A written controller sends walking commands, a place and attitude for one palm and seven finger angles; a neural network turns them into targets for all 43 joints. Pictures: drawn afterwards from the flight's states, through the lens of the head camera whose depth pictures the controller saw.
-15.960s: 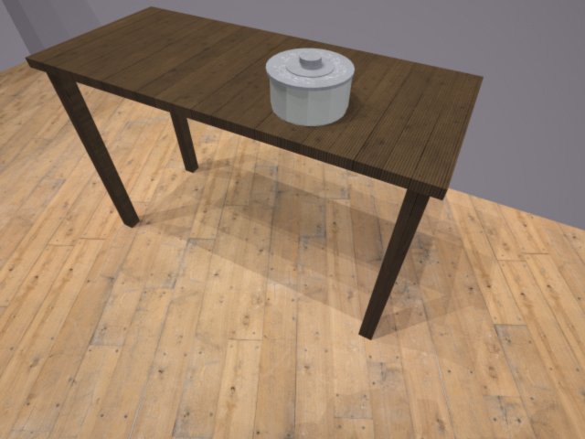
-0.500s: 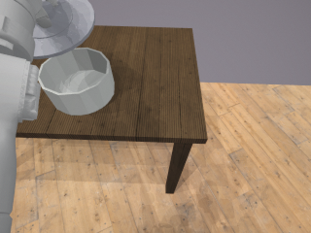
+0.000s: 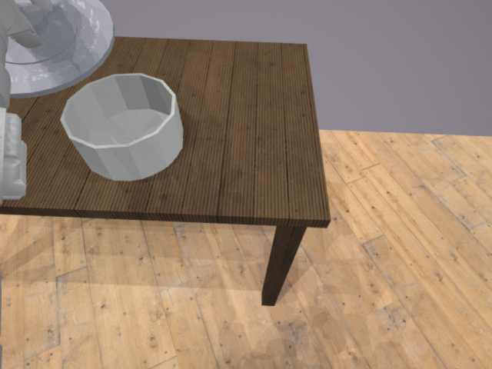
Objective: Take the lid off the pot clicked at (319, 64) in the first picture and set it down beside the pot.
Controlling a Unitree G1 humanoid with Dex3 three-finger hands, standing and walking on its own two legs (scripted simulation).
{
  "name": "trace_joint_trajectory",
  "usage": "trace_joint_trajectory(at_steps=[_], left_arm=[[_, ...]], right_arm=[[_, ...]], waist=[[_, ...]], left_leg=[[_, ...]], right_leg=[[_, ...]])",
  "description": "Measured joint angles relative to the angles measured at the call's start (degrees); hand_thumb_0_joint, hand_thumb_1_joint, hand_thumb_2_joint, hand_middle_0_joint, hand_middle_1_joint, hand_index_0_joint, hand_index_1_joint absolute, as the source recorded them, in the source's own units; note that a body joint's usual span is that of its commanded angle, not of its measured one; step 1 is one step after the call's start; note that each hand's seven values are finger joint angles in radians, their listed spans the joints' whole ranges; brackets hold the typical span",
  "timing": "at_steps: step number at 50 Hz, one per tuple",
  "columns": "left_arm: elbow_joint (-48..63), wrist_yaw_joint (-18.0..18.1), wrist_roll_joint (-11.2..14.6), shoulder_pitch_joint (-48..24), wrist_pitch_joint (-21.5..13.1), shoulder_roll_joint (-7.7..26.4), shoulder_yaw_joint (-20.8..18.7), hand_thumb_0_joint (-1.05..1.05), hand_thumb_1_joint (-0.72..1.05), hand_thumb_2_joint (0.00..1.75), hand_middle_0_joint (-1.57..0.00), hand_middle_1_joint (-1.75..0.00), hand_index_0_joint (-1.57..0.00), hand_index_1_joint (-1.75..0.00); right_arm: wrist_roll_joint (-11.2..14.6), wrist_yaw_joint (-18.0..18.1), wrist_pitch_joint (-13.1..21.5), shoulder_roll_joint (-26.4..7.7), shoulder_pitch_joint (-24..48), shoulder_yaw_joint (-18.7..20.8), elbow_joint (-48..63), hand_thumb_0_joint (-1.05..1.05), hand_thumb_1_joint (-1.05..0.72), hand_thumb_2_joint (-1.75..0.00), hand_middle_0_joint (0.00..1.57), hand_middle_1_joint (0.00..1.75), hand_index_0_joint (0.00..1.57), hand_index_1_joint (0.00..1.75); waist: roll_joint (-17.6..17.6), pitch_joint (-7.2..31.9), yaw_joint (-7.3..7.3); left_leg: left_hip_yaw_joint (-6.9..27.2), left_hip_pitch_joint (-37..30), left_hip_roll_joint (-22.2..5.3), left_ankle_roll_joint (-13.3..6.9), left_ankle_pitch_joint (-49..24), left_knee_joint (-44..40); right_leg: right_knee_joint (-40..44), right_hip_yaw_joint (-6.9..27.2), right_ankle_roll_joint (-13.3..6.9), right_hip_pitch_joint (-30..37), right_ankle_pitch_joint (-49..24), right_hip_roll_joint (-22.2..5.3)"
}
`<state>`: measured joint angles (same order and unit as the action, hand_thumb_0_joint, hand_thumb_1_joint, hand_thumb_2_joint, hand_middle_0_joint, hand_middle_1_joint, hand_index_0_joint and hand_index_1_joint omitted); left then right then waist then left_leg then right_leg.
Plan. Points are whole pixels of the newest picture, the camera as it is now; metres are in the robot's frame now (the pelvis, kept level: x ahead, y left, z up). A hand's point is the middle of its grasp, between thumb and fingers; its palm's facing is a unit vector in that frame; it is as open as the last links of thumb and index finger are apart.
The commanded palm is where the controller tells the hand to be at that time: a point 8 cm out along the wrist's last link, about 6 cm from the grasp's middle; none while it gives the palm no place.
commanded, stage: move the lid sideways beside the pot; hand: left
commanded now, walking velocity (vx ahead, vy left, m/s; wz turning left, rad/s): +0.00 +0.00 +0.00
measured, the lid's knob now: (24, 20) +0.54 +0.24 +0.26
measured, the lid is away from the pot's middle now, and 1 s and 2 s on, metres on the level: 0.07 0.17 0.21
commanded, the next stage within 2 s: none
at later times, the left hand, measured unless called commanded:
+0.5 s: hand out of the picture +0.51 +0.28 +0.28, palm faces -0.25 -0.20 -0.95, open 8.1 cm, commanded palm +0.57 +0.29 +0.36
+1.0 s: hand out of the picture +0.52 +0.33 +0.27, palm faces -0.25 -0.26 -0.93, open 8.0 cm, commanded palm +0.59 +0.35 +0.36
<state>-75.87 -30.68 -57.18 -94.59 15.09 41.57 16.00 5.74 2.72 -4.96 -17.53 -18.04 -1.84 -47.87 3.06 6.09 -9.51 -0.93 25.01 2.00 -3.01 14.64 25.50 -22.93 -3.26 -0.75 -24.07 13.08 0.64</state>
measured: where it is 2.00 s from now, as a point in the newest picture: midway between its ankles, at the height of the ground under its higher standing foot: outside the picture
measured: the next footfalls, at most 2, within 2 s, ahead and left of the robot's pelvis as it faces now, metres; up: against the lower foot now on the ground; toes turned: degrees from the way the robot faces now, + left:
none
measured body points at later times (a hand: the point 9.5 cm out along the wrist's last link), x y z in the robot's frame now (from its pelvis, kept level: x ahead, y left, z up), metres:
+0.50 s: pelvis +0.00 +0.00 +0.00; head +0.08 +0.00 +0.44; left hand +0.51 +0.28 +0.33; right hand +0.00 -0.28 -0.13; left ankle -0.04 +0.08 -0.74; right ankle -0.04 -0.11 -0.74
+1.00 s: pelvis +0.02 +0.01 +0.00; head +0.11 +0.01 +0.44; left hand +0.53 +0.34 +0.32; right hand +0.00 -0.27 -0.13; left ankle -0.04 +0.08 -0.74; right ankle -0.04 -0.11 -0.74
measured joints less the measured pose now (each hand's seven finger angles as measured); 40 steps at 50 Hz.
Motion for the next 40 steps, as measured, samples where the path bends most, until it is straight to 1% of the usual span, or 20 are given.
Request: trace_joint_trajectory(at_steps=[4, 10, 15, 21, 27, 34, 40], left_arm=[[-0.21, -0.10, 0.02, -0.12, -0.42, 0.40, 0.13, 0.00, 0.27, 0.61, -0.58, -1.04, -0.57, -1.03], [-0.82, -0.58, -0.35, 0.10, -1.00, 1.95, -1.27, 0.00, 0.26, 0.61, -0.58, -1.04, -0.57, -1.03], [-1.51, -0.79, -0.38, 0.18, -0.92, 3.02, -0.98, 0.00, 0.27, 0.61, -0.58, -1.04, -0.57, -1.03], [-1.55, -1.20, -0.59, 0.90, -1.93, 5.24, -1.90, 0.00, 0.26, 0.61, -0.58, -1.04, -0.57, -1.03], [-1.64, -1.67, -0.54, 1.22, -2.45, 7.20, -1.59, 0.00, 0.27, 0.60, -0.58, -1.04, -0.57, -1.04], [-1.03, -2.22, -0.43, 1.32, -2.96, 8.74, -1.38, 0.00, 0.27, 0.60, -0.58, -1.04, -0.57, -1.03], [-1.14, -2.53, -1.04, 1.08, -3.70, 10.61, -2.85, 0.00, 0.27, 0.60, -0.58, -1.04, -0.57, -1.03]], right_arm=[[0.11, 0.10, 0.34, -0.01, 0.17, -0.08, -0.12, 0.01, -0.90, -0.90, 0.21, 0.30, 0.21, 0.30], [0.21, 0.38, -0.09, -0.14, 1.18, -0.44, 0.24, 0.01, -0.90, -0.90, 0.21, 0.30, 0.21, 0.30], [0.63, 0.64, -0.44, -0.18, 1.64, -0.67, 0.64, 0.01, -0.90, -0.90, 0.21, 0.30, 0.21, 0.30], [1.01, 1.26, -0.62, -0.10, 1.72, -1.17, 1.00, 0.01, -0.90, -0.90, 0.21, 0.30, 0.21, 0.30], [1.41, 1.69, -0.47, -0.08, 1.07, -1.43, 0.96, 0.01, -0.90, -0.90, 0.21, 0.30, 0.21, 0.30], [1.63, 2.00, -0.24, -0.16, 0.19, -1.47, 0.69, 0.01, -0.90, -0.90, 0.21, 0.30, 0.21, 0.30], [1.53, 2.11, -0.44, -0.15, 0.13, -1.66, 0.92, 0.01, -0.90, -0.90, 0.21, 0.30, 0.21, 0.30]], waist=[[-0.05, 0.19, 0.13], [-0.02, 0.27, -0.04], [0.04, 0.07, -0.04], [-0.05, -0.23, -0.01], [-0.14, -0.42, 0.04], [-0.09, -0.64, 0.28], [-0.13, -0.74, 0.03]], left_leg=[[0.21, -0.07, 0.00, -0.01, 0.05, 0.03], [-0.05, -0.22, -0.15, -0.08, 0.24, 0.21], [-0.16, -0.08, -0.23, -0.09, 0.34, 0.42], [-0.47, 0.07, -0.42, -0.17, 0.61, 0.72], [-0.48, 0.35, -0.53, -0.17, 0.93, 0.96], [-0.35, 0.73, -0.55, -0.20, 1.32, 1.15], [-0.55, 1.03, -0.74, -0.25, 1.91, 1.60]], right_leg=[[0.26, -0.19, 0.01, 0.26, -0.04, 0.02], [0.28, 0.09, 0.05, 0.39, -0.09, 0.17], [0.26, 0.20, 0.08, 0.30, -0.14, 0.25], [0.17, 0.52, 0.13, 0.12, -0.12, 0.43], [0.37, 0.56, 0.18, 0.03, -0.06, 0.55], [0.72, 0.46, 0.29, -0.06, 0.08, 0.59], [0.75, 0.69, 0.39, -0.25, 0.32, 0.78]])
